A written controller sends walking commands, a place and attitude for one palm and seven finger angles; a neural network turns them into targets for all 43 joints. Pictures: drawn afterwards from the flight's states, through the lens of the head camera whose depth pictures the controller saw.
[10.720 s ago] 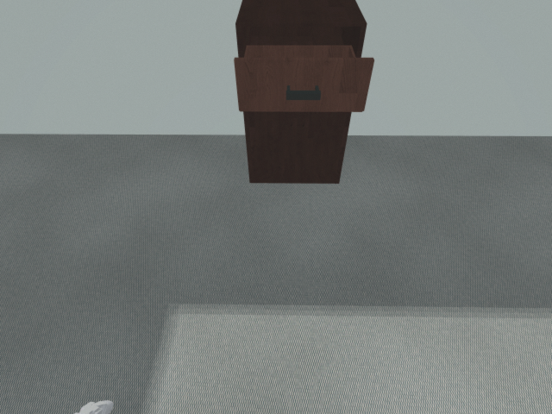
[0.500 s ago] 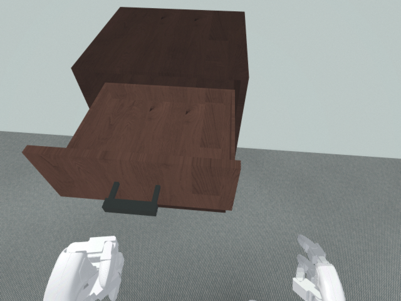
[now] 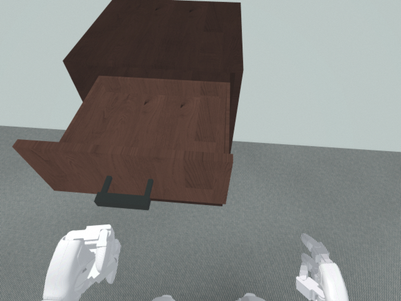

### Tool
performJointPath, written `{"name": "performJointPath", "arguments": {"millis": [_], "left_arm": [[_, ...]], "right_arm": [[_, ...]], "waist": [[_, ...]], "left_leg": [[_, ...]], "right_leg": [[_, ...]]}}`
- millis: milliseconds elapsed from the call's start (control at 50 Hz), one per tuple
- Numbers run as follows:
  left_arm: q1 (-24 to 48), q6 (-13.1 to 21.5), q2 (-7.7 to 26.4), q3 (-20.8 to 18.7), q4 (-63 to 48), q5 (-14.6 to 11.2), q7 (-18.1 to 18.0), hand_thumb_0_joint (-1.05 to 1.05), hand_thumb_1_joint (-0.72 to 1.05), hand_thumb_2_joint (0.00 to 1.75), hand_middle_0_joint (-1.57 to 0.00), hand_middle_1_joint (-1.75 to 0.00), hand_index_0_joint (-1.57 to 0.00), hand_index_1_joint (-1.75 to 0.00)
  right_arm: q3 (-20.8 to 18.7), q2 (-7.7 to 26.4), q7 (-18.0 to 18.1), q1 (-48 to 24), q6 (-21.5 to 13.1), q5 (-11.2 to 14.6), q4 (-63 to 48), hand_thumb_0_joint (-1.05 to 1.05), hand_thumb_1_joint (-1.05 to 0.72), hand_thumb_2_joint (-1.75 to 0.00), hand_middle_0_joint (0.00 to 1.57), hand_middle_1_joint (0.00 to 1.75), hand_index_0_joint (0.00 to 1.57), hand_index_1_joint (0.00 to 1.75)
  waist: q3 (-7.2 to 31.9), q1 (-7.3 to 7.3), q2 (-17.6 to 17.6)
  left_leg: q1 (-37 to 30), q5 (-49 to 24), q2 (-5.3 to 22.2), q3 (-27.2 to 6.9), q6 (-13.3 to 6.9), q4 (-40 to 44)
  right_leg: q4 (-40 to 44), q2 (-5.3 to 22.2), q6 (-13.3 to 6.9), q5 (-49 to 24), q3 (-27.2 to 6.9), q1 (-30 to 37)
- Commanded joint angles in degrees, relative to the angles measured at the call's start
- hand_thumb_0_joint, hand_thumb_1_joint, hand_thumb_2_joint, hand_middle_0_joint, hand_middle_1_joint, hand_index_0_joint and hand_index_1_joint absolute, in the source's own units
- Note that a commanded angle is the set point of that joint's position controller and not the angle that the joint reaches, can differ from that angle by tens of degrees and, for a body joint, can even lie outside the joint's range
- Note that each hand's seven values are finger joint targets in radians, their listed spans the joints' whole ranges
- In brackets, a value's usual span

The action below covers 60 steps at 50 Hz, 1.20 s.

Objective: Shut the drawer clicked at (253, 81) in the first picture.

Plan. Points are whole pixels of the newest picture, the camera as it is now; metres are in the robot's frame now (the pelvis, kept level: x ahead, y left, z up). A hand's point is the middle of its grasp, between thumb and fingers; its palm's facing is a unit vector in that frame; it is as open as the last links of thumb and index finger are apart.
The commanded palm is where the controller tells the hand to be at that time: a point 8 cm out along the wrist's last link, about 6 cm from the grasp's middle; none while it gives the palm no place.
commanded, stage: bring the fist close to the handle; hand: left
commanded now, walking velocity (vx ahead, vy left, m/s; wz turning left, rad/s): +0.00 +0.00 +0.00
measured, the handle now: (126, 191) +0.34 +0.18 +0.00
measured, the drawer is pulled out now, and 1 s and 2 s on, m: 0.30 0.30 0.25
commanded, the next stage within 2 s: push the drawer shut in 1.12 s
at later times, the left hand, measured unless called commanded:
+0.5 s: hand (127, 250) +0.21 +0.15 +0.02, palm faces -0.06 -1.00 -0.04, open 3.3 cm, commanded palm +0.20 +0.20 +0.03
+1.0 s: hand (128, 241) +0.23 +0.15 +0.01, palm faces -0.04 -1.00 -0.05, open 3.3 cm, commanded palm +0.21 +0.20 +0.01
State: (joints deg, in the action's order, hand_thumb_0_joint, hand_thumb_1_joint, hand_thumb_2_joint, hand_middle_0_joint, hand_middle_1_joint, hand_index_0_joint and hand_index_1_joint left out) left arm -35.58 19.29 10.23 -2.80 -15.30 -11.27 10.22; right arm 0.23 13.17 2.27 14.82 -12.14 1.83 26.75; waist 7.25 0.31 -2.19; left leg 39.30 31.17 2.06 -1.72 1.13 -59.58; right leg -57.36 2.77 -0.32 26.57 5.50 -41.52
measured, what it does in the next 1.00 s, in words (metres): stands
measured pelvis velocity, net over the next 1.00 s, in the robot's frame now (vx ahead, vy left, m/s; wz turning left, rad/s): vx -0.01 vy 0.01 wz -0.01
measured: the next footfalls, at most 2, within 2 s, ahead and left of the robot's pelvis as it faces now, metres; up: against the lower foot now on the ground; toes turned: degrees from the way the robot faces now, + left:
none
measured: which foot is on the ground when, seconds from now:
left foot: down 0.00-1.00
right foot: down 0.00-1.00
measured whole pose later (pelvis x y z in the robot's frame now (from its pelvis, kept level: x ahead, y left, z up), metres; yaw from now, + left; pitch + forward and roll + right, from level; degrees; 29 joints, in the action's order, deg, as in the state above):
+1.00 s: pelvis -0.01 +0.01 -0.04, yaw -1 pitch +19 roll -2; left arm -20.9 23.0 10.3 -1.9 -4.1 -9.1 6.1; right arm 0.7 13.5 0.6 13.8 -6.3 0.3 26.3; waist 10.3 1.6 -1.7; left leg 56.1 34.9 1.5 -1.1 0.1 -71.8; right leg -68.7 3.5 0.5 29.2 4.2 -58.4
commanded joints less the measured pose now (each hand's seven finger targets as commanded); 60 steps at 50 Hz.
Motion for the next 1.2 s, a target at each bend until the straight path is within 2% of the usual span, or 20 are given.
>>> {"name": "performJointPath", "arguments": {"millis": [0, 60, 120, 140, 240, 380, 480, 540, 640, 660, 740, 760, 800, 820, 940, 1000, 1060, 1120, 1160, 1180], "left_arm": [[1.8, 3.7, 5.5, -3.4, -9.6, -0.3, -0.1, 0.00, 0.90, 0.90, -1.40, -1.60, -1.40, -1.60], [3.0, 4.1, 5.3, -4.0, -8.1, -0.3, -1.0, 0.00, 0.90, 0.90, -1.40, -1.60, -1.40, -1.60], [2.1, 4.9, 3.7, -3.0, -8.7, -0.5, -1.5, 0.00, 0.90, 0.90, -1.40, -1.60, -1.40, -1.60], [3.7, 5.3, 3.2, -1.6, -9.7, -0.4, -1.6, 0.00, 0.90, 0.90, -1.40, -1.60, -1.40, -1.60], [6.2, 6.1, 1.5, 1.8, -7.7, 1.0, -2.1, 0.00, 0.90, 0.90, -1.40, -1.60, -1.40, -1.60], [9.5, 6.4, 3.5, -0.5, -5.5, 2.7, -4.0, 0.00, 0.90, 0.90, -1.40, -1.60, -1.40, -1.60], [15.4, 7.5, 2.2, 1.5, -6.4, 3.0, -5.4, 0.00, 0.90, 0.90, -1.40, -1.60, -1.40, -1.60], [14.9, 7.3, 1.1, 3.0, -4.6, 3.2, -5.3, 0.00, 0.90, 0.90, -1.40, -1.60, -1.40, -1.60], [17.2, 5.5, 2.2, 1.6, 0.9, 3.7, -4.6, 0.00, 0.90, 0.90, -1.40, -1.60, -1.40, -1.60], [17.7, 5.3, 3.8, -0.1, 2.2, 3.8, -4.8, 0.00, 0.90, 0.90, -1.40, -1.60, -1.40, -1.60], [19.3, 6.5, 3.9, -1.1, -2.0, 2.4, -5.2, 0.00, 0.90, 0.90, -1.40, -1.60, -1.40, -1.60], [18.5, 6.7, 5.8, -3.2, -2.6, 1.9, -5.6, 0.00, 0.90, 0.90, -1.40, -1.60, -1.40, -1.60], [17.1, 7.3, 4.8, -2.4, -4.2, 1.5, -5.6, 0.00, 0.90, 0.90, -1.40, -1.60, -1.40, -1.60], [17.2, 7.6, 4.3, -1.6, -4.6, 1.4, -5.5, 0.00, 0.90, 0.90, -1.40, -1.60, -1.40, -1.60], [17.2, 6.1, 2.9, 0.5, 3.4, 1.9, -3.3, 0.00, 0.90, 0.90, -1.40, -1.60, -1.40, -1.60], [18.9, 6.1, 3.0, 1.3, 1.0, 1.9, -2.6, 0.00, 0.90, 0.90, -1.40, -1.60, -1.40, -1.60], [19.9, 7.2, 6.7, -2.8, -1.2, 1.3, -3.6, 0.00, 0.90, 0.90, -1.40, -1.60, -1.40, -1.60], [22.1, 8.6, 5.8, -2.4, -2.2, 1.2, -4.7, 0.00, 0.90, 0.90, -1.40, -1.60, -1.40, -1.60], [19.2, 8.6, 6.6, -3.9, -0.2, 1.3, -5.1, 0.00, 0.90, 0.90, -1.40, -1.60, -1.40, -1.60], [18.3, 8.4, 5.1, -2.8, 0.5, 1.2, -4.8, 0.00, 0.90, 0.90, -1.40, -1.60, -1.40, -1.60]], "right_arm": [[-2.8, 6.0, 0.3, -3.9, -2.9, 0.1, -9.1, 0.00, -0.90, -0.90, 0.20, 0.30, 0.20, 0.30], [-2.9, 6.1, 0.2, -4.4, -2.4, -0.1, -9.0, 0.00, -0.90, -0.90, 0.20, 0.30, 0.20, 0.30], [-3.0, 6.0, -0.2, -4.1, -2.2, -0.1, -9.5, 0.00, -0.90, -0.90, 0.20, 0.30, 0.20, 0.30], [-2.7, 6.1, -0.4, -4.1, -2.3, -0.3, -9.6, 0.00, -0.90, -0.90, 0.20, 0.30, 0.20, 0.30], [-2.9, 6.6, -0.8, -3.3, -2.1, -0.7, -9.1, 0.00, -0.90, -0.90, 0.20, 0.30, 0.20, 0.30], [-3.0, 7.0, -0.9, -3.6, -0.4, -1.2, -10.0, 0.00, -0.90, -0.90, 0.20, 0.30, 0.20, 0.30], [-2.6, 7.1, -1.1, -3.3, 0.1, -1.4, -9.8, 0.00, -0.90, -0.90, 0.20, 0.30, 0.20, 0.30], [-2.6, 7.2, -1.3, -3.0, 0.4, -1.6, -9.8, 0.00, -0.90, -0.90, 0.20, 0.30, 0.20, 0.30], [-2.7, 7.8, -1.4, -2.8, 1.8, -1.5, -9.5, 0.00, -0.90, -0.90, 0.20, 0.30, 0.20, 0.30], [-2.8, 7.9, -1.2, -3.2, 2.0, -1.5, -9.4, 0.00, -0.90, -0.90, 0.20, 0.30, 0.20, 0.30], [-2.8, 7.3, -1.4, -3.4, 2.4, -1.5, -10.0, 0.00, -0.90, -0.90, 0.20, 0.30, 0.20, 0.30], [-2.8, 7.4, -1.3, -3.4, 2.5, -1.5, -10.1, 0.00, -0.90, -0.90, 0.20, 0.30, 0.20, 0.30], [-2.9, 7.0, -1.3, -3.0, 2.6, -1.4, -10.0, 0.00, -0.90, -0.90, 0.20, 0.30, 0.20, 0.30], [-2.8, 6.9, -1.4, -3.1, 2.5, -1.4, -9.8, 0.00, -0.90, -0.90, 0.20, 0.30, 0.20, 0.30], [-2.8, 8.0, -1.3, -3.0, 3.0, -1.0, -8.9, 0.00, -0.90, -0.90, 0.20, 0.30, 0.20, 0.30], [-2.8, 8.0, -1.0, -3.4, 2.9, -0.9, -9.7, 0.00, -0.90, -0.90, 0.20, 0.30, 0.20, 0.30], [-2.9, 7.9, -0.6, -3.2, 2.7, -1.1, -9.6, 0.00, -0.90, -0.90, 0.20, 0.30, 0.20, 0.30], [-2.7, 7.3, -0.7, -3.3, 2.5, -1.4, -9.2, 0.00, -0.90, -0.90, 0.20, 0.30, 0.20, 0.30], [-2.8, 7.5, -0.8, -3.2, 2.6, -1.4, -8.9, 0.00, -0.90, -0.90, 0.20, 0.30, 0.20, 0.30], [-2.7, 7.3, -1.0, -3.2, 2.7, -1.4, -9.1, 0.00, -0.90, -0.90, 0.20, 0.30, 0.20, 0.30]], "waist": [[7.0, 0.76, 3.1], [7.1, 0.48, 3.7], [9.6, -0.09, 0.9], [10.1, 0.34, -0.2], [9.7, 1.78, 1.1], [11.9, 0.99, 2.0], [14.1, 1.87, -0.7], [15.2, 1.88, -0.4], [15.8, 2.15, 3.0], [15.5, 1.69, 2.6], [19.3, 0.59, 0.6], [20.4, -0.13, 0.2], [22.0, 0.17, 0.5], [21.2, 0.52, -0.4], [13.3, 3.15, 4.0], [14.6, 2.66, 1.8], [16.6, 1.61, 1.3], [17.6, 1.71, 0.0], [17.6, 1.24, 1.2], [17.7, 1.22, 0.8]], "left_leg": [[2.1, -14.2, -2.8, 1.3, -2.2, 7.2], [2.9, -14.4, -2.7, 1.1, -2.2, 7.0], [1.9, -16.7, -2.7, 1.1, -1.9, 7.0], [1.8, -17.0, -2.8, 1.0, -1.9, 6.7], [3.4, -16.5, -2.3, 0.2, -1.8, 5.0], [7.0, -13.9, -2.3, 0.0, -1.7, 3.0], [7.2, -14.1, -2.1, -0.4, -1.6, 1.4], [7.6, -15.6, -2.0, -0.7, -1.4, 0.7], [11.1, -13.6, -2.3, -0.4, -1.6, -1.1], [12.0, -13.5, -2.4, -0.2, -1.7, -1.5], [10.5, -15.6, -2.5, 0.3, -1.6, -1.3], [10.5, -16.7, -2.5, 0.4, -1.6, -1.2], [9.1, -18.9, -2.4, 0.7, -1.7, -1.3], [9.0, -18.7, -2.4, 0.6, -1.6, -1.2], [14.1, -10.3, -2.5, 0.2, -1.9, -1.8], [12.4, -10.8, -2.5, 0.1, -2.0, -1.5], [12.0, -11.9, -2.5, 0.3, -2.0, -1.7], [11.5, -12.3, -2.6, 0.5, -2.0, -1.9], [11.9, -13.3, -2.5, 0.5, -2.0, -2.0], [11.9, -13.8, -2.7, 0.6, -1.9, -1.9]], "right_leg": [[9.3, -1.6, -0.3, -8.4, -3.6, 9.2], [8.0, -1.9, -0.4, -8.8, -2.9, 8.3], [6.0, -2.0, -0.7, -11.7, -1.8, 8.0], [5.4, -1.9, -0.7, -12.1, -1.7, 7.6], [3.0, -2.1, -0.7, -11.1, -0.9, 3.0], [0.1, -2.2, -1.1, -7.8, -1.1, -0.1], [-1.8, -2.2, -1.2, -7.3, -1.1, -3.1], [-2.7, -2.1, -1.3, -8.6, -0.8, -3.5], [-3.4, -2.1, -1.1, -8.3, -1.4, -3.9], [-3.5, -2.1, -1.2, -8.2, -1.7, -3.8], [-3.8, -1.9, -1.4, -10.6, -2.1, -1.5], [-3.8, -1.9, -1.5, -11.5, -2.3, -0.2], [-3.7, -2.0, -1.3, -14.1, -2.3, 1.0], [-3.6, -1.9, -1.3, -13.9, -2.2, 0.5], [-1.7, -2.0, -0.8, -5.9, -2.4, -3.6], [-2.1, -1.9, -1.1, -5.8, -2.2, -4.1], [-2.3, -2.0, -1.2, -6.5, -2.6, -2.8], [-2.4, -1.9, -1.1, -7.0, -2.8, -2.7], [-2.6, -2.1, -1.2, -8.0, -2.7, -2.1], [-2.7, -2.1, -1.2, -8.9, -2.7, -1.7]]}}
